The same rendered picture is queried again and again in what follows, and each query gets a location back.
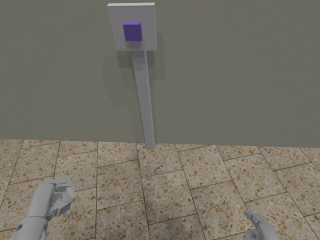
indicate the panel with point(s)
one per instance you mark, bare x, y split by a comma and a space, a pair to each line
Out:
146, 15

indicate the robot left forearm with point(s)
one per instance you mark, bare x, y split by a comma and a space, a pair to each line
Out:
31, 228

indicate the button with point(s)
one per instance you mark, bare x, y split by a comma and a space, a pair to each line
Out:
132, 30

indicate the right robot hand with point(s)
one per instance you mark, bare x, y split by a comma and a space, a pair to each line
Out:
265, 230

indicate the left robot hand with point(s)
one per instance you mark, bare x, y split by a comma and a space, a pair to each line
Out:
44, 197

